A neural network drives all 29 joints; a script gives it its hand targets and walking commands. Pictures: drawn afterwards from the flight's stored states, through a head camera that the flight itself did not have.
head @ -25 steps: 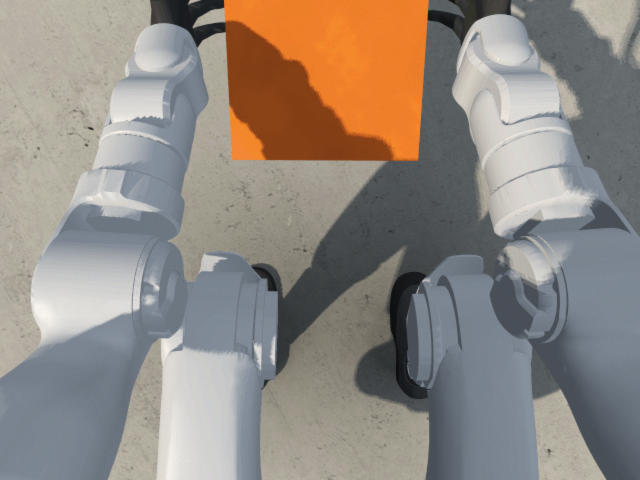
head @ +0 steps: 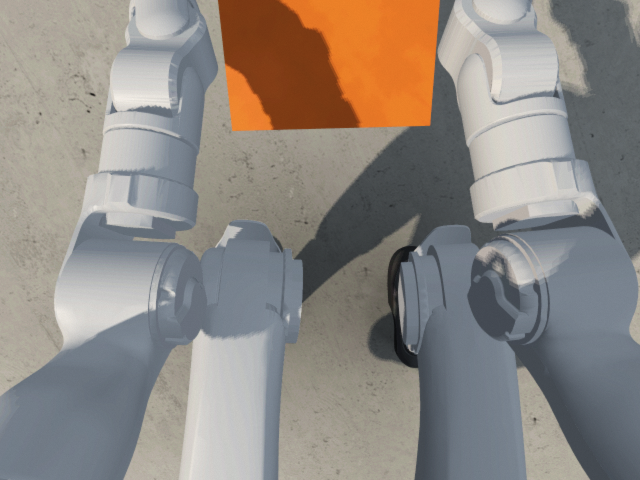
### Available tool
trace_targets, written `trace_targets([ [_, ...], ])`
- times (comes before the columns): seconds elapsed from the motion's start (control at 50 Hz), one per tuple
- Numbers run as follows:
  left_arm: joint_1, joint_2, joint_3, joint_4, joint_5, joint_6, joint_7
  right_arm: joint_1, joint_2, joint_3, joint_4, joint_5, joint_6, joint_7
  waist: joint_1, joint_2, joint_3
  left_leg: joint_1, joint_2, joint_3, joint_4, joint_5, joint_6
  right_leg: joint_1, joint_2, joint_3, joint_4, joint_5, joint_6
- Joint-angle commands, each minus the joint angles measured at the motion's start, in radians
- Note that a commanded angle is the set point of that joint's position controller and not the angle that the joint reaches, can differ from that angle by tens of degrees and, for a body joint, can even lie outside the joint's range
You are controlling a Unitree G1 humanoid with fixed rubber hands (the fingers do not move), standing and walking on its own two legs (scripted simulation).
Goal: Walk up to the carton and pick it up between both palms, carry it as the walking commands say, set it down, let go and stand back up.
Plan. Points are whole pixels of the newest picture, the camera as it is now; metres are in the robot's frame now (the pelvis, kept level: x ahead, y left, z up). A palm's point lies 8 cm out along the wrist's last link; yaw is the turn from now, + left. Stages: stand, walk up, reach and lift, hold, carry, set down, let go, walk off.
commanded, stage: reach and lift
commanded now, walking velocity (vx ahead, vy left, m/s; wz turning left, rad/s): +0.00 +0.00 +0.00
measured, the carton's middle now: (328, 10) +0.56 +0.03 -0.23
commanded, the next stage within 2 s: none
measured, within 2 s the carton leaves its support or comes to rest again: neither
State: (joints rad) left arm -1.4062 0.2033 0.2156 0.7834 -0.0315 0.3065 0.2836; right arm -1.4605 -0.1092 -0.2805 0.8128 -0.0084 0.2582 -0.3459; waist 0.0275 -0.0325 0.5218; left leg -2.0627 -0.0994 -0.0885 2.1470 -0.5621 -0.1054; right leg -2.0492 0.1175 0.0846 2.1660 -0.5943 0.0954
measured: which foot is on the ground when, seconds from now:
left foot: down 0.00-1.00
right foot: down 0.00-1.00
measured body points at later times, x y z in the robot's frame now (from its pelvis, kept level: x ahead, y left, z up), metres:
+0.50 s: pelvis -0.02 +0.00 +0.04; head +0.33 +0.02 +0.30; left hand +0.54 +0.17 -0.08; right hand +0.55 -0.11 -0.08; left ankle +0.13 +0.14 -0.36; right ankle +0.12 -0.13 -0.36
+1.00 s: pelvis -0.03 -0.01 +0.08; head +0.30 +0.00 +0.37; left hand +0.52 +0.16 -0.01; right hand +0.52 -0.11 -0.01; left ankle +0.13 +0.14 -0.36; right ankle +0.12 -0.13 -0.36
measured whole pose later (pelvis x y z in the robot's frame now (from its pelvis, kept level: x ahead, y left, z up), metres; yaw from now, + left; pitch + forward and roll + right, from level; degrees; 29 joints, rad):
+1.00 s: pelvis -0.03 -0.01 +0.08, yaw +0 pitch +21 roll +2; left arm -1.32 0.11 0.37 0.63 0.08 0.42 0.21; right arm -1.35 -0.02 -0.34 0.64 -0.09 0.37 -0.35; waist 0.03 -0.03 0.52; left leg -1.75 -0.11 -0.09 1.86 -0.48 -0.11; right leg -1.75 0.14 0.11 1.90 -0.50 0.08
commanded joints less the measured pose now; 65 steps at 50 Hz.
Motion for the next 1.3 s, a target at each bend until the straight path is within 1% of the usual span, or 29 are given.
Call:
trace_targets([
  [0.0,-0.772,-1.030,-0.424,-0.248,-0.108,-0.077,-0.466,-0.462,1.076,0.360,0.017,0.053,0.001,0.479,-0.051,0.033,-2.039,0.578,-0.025,0.200,-0.197,0.339,0.062,0.553,0.042,-0.197,-0.201,0.332,-0.076],
  [0.1,-0.744,-1.038,-0.440,-0.228,-0.108,-0.037,-0.435,-0.728,1.035,0.510,-0.285,0.180,-0.003,0.480,0.093,0.062,-2.247,0.782,-0.034,0.209,-0.241,0.373,0.078,0.600,0.051,-0.191,-0.231,0.291,-0.063],
  [0.18,-0.777,-1.040,-0.329,-0.112,-0.048,-0.023,-0.443,-0.651,1.030,0.417,-0.080,0.081,0.034,0.500,0.072,0.032,-1.899,0.568,-0.029,0.223,-0.291,0.107,0.091,0.440,0.033,-0.195,-0.284,0.057,-0.080],
  [0.2,-0.759,-1.086,-0.371,-0.140,-0.057,-0.016,-0.448,-0.685,1.049,0.445,-0.154,0.091,0.032,0.502,0.024,-0.009,-2.032,0.698,-0.024,0.209,-0.297,0.125,0.093,0.507,0.043,-0.226,-0.284,0.090,-0.075],
  [0.24,-0.811,-1.075,-0.406,-0.211,-0.069,0.003,-0.441,-0.722,1.058,0.447,-0.217,0.130,0.045,0.506,0.066,0.072,-2.149,0.790,-0.030,0.210,-0.323,0.189,0.081,0.548,0.046,-0.215,-0.309,0.143,-0.084],
  [0.28,-0.954,-1.097,-0.482,-0.314,-0.130,0.008,-0.432,-0.769,1.057,0.502,-0.240,0.155,0.065,0.492,-0.016,0.036,-2.333,0.847,-0.036,0.203,-0.287,0.183,0.075,0.648,0.047,-0.221,-0.310,0.134,-0.081],
  [0.38,-0.856,-1.170,-0.468,-0.294,-0.134,0.037,-0.432,-0.705,1.068,0.489,-0.256,0.115,0.078,0.488,-0.023,0.021,-2.341,0.864,-0.043,0.191,-0.338,0.215,0.083,0.676,0.049,-0.225,-0.325,0.179,-0.075],
  [0.52,-0.640,-1.208,-0.465,-0.191,-0.071,0.035,-0.459,-0.552,1.119,0.465,-0.215,0.066,0.063,0.503,-0.025,0.041,-2.266,0.798,-0.054,0.189,-0.333,0.309,0.068,0.645,0.064,-0.207,-0.334,0.281,-0.082],
  [0.54,-0.696,-1.224,-0.511,-0.327,-0.109,0.040,-0.454,-0.622,1.184,0.561,-0.376,0.133,0.068,0.494,0.031,0.053,-2.529,0.941,-0.066,0.215,-0.347,0.447,0.061,0.830,0.073,-0.199,-0.342,0.405,-0.063],
  [0.58,-0.760,-1.235,-0.578,-0.483,-0.155,0.037,-0.439,-0.671,1.181,0.637,-0.485,0.188,0.077,0.482,0.031,0.065,-2.726,1.069,-0.082,0.204,-0.345,0.536,0.061,0.926,0.091,-0.195,-0.348,0.470,-0.064],
  [0.6,-0.819,-1.177,-0.581,-0.401,-0.158,0.043,-0.436,-0.611,1.140,0.591,-0.308,0.147,0.097,0.476,-0.002,0.095,-2.523,0.985,-0.066,0.198,-0.333,0.469,0.054,0.800,0.067,-0.188,-0.344,0.402,-0.075],
  [0.62,-0.725,-1.207,-0.565,-0.427,-0.158,0.050,-0.429,-0.609,1.179,0.650,-0.420,0.165,0.095,0.463,0.017,0.013,-2.660,1.050,-0.076,0.204,-0.324,0.496,0.068,0.935,0.079,-0.183,-0.356,0.443,-0.063],
  [0.64,-0.788,-1.182,-0.611,-0.467,-0.183,0.047,-0.423,-0.576,1.123,0.611,-0.370,0.135,0.102,0.457,-0.030,0.073,-2.573,0.999,-0.076,0.179,-0.360,0.486,0.060,0.898,0.081,-0.194,-0.349,0.439,-0.069],
  [0.66,-0.770,-1.162,-0.599,-0.460,-0.171,0.048,-0.415,-0.648,1.164,0.676,-0.430,0.174,0.101,0.454,0.051,0.052,-2.531,1.009,-0.075,0.196,-0.365,0.458,0.071,0.885,0.079,-0.168,-0.360,0.398,-0.061],
  [0.68,-0.705,-1.133,-0.518,-0.275,-0.104,0.054,-0.425,-0.598,1.122,0.537,-0.228,0.105,0.108,0.457,0.015,0.037,-2.179,0.823,-0.061,0.163,-0.403,0.289,0.081,0.711,0.063,-0.186,-0.380,0.256,-0.065],
  [0.78,-0.688,-1.160,-0.488,-0.323,-0.110,0.048,-0.434,-0.642,1.191,0.625,-0.356,0.145,0.099,0.468,0.080,-0.033,-2.388,0.908,-0.070,0.198,-0.416,0.345,0.080,0.897,0.072,-0.166,-0.417,0.322,-0.060],
  [0.86,-0.779,-1.110,-0.462,-0.294,-0.083,0.049,-0.461,-0.532,1.215,0.502,-0.117,0.096,0.129,0.481,0.020,0.010,-2.202,0.777,-0.057,0.205,-0.468,0.155,0.091,0.825,0.065,-0.164,-0.458,0.168,-0.072],
  [0.88,-0.813,-1.131,-0.452,-0.405,-0.088,0.051,-0.464,-0.529,1.238,0.519,-0.180,0.115,0.133,0.490,0.066,0.016,-2.371,0.927,-0.068,0.212,-0.477,0.206,0.085,0.911,0.072,-0.162,-0.476,0.198,-0.069],
  [0.9,-0.791,-1.129,-0.407,-0.253,-0.074,0.065,-0.466,-0.551,1.156,0.469,-0.084,0.065,0.137,0.487,0.024,0.027,-2.168,0.792,-0.053,0.211,-0.480,0.102,0.082,0.805,0.051,-0.159,-0.514,0.086,-0.077],
  [1.02,-0.783,-1.160,-0.480,-0.394,-0.125,0.071,-0.486,-0.627,1.287,0.592,-0.345,0.156,0.131,0.465,0.090,-0.021,-2.522,0.958,-0.071,0.218,-0.522,0.269,0.099,1.118,0.065,-0.140,-0.541,0.268,-0.056],
  [1.04,-0.785,-1.139,-0.434,-0.280,-0.105,0.069,-0.479,-0.654,1.208,0.545,-0.246,0.109,0.134,0.459,0.045,-0.020,-2.331,0.835,-0.068,0.214,-0.498,0.211,0.094,1.006,0.061,-0.142,-0.546,0.205,-0.057],
  [1.06,-0.775,-1.142,-0.474,-0.409,-0.123,0.065,-0.480,-0.671,1.269,0.611,-0.391,0.164,0.129,0.452,0.090,-0.044,-2.538,0.994,-0.074,0.215,-0.522,0.299,0.101,1.133,0.070,-0.156,-0.533,0.316,-0.047],
  [1.08,-0.720,-1.160,-0.429,-0.245,-0.096,0.083,-0.476,-0.649,1.210,0.563,-0.262,0.129,0.129,0.450,0.070,0.021,-2.341,0.857,-0.063,0.224,-0.501,0.223,0.089,1.033,0.056,-0.131,-0.540,0.230,-0.064],
  [1.14,-0.731,-1.194,-0.448,-0.244,-0.104,0.088,-0.478,-0.583,1.201,0.529,-0.231,0.109,0.136,0.459,0.037,0.033,-2.353,0.943,-0.056,0.191,-0.558,0.175,0.091,1.025,0.058,-0.143,-0.567,0.178,-0.073],
  [1.16,-0.790,-1.199,-0.525,-0.427,-0.139,0.079,-0.476,-0.595,1.222,0.559,-0.305,0.125,0.139,0.460,0.011,0.025,-2.481,1.049,-0.064,0.178,-0.582,0.246,0.096,1.074,0.069,-0.168,-0.559,0.254,-0.070],
  [1.2,-0.879,-1.179,-0.503,-0.380,-0.121,0.073,-0.464,-0.521,1.208,0.480,-0.134,0.076,0.146,0.479,-0.011,0.055,-2.332,1.019,-0.059,0.155,-0.585,0.160,0.071,0.927,0.065,-0.167,-0.568,0.168,-0.088],
  [1.22,-0.786,-1.209,-0.525,-0.438,-0.125,0.077,-0.461,-0.564,1.256,0.553,-0.246,0.115,0.141,0.481,0.030,0.050,-2.494,1.150,-0.067,0.182,-0.598,0.249,0.077,1.022,0.071,-0.165,-0.578,0.232,-0.079],
  [1.24,-0.779,-1.179,-0.525,-0.310,-0.118,0.082,-0.465,-0.484,1.215,0.480,-0.129,0.070,0.142,0.485,-0.023,0.069,-2.261,1.027,-0.045,0.161,-0.598,0.152,0.067,0.894,0.057,-0.157,-0.594,0.148,-0.092],
  [1.28,-0.638,-1.235,-0.515,-0.241,-0.098,0.099,-0.472,-0.589,1.228,0.556,-0.265,0.115,0.122,0.492,0.030,0.055,-2.402,1.079,-0.056,0.177,-0.605,0.201,0.064,1.022,0.059,-0.153,-0.610,0.177,-0.082],
])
